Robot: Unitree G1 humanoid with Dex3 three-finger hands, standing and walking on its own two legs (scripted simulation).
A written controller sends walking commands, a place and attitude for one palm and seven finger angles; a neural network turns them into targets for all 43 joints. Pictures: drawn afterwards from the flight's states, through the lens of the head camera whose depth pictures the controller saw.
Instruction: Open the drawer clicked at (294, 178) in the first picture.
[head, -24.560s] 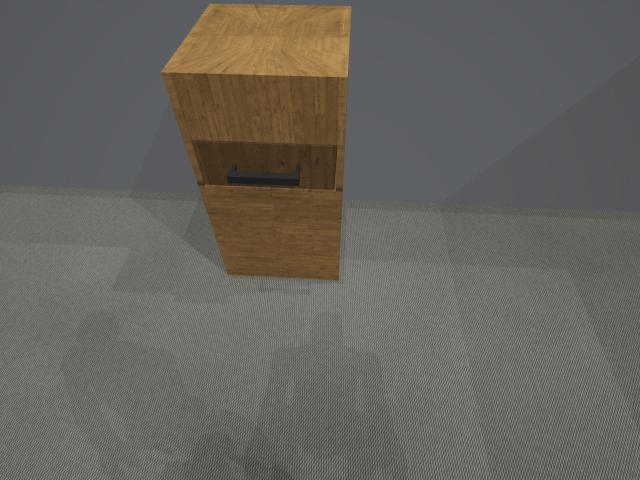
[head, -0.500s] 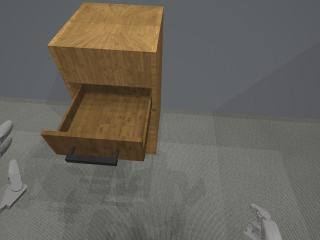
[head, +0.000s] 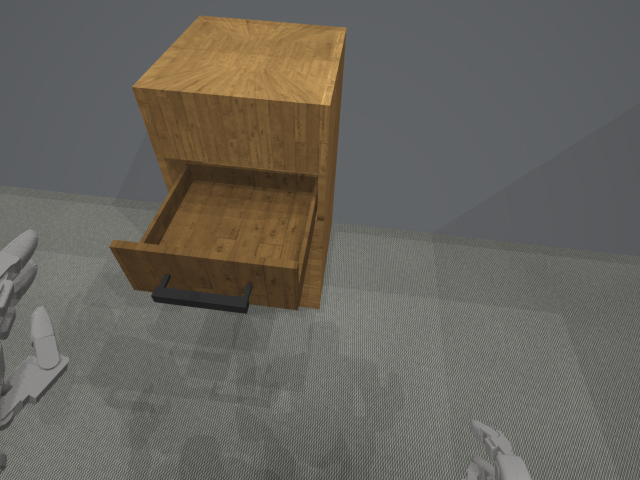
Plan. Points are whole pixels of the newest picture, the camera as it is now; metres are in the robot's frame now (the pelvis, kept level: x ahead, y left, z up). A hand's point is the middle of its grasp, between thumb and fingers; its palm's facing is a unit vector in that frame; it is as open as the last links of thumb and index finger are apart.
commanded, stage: let the arm hang, fingers relaxed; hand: left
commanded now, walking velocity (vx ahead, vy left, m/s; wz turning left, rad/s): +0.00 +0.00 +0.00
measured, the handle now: (204, 291) +0.51 +0.26 -0.22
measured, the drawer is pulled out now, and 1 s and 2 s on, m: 0.30 0.30 0.30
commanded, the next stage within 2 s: look to check the result in 1.18 s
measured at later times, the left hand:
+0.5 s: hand out of the picture +0.02 +0.19 -0.17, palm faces +0.07 -0.98 -0.19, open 6.9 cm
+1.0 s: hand out of the picture -0.02 +0.16 -0.17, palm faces +0.03 -0.99 -0.15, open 7.4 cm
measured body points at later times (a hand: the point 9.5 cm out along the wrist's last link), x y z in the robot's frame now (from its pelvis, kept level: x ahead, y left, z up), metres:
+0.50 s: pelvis +0.01 +0.01 +0.01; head +0.04 +0.03 +0.46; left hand +0.01 +0.24 -0.16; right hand +0.03 -0.23 -0.14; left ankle +0.01 +0.10 -0.73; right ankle +0.01 -0.09 -0.73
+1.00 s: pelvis +0.00 +0.02 +0.01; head +0.01 +0.01 +0.46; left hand -0.02 +0.21 -0.15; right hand -0.03 -0.17 -0.16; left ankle +0.01 +0.10 -0.73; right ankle +0.01 -0.09 -0.73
